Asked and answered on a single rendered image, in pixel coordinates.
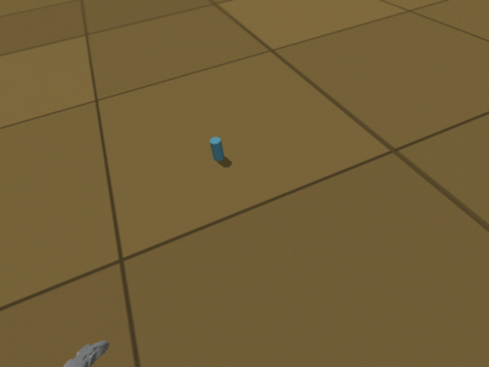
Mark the can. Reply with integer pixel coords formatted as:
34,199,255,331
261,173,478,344
210,137,224,161

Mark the left robot hand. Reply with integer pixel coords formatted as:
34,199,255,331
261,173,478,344
64,340,109,367

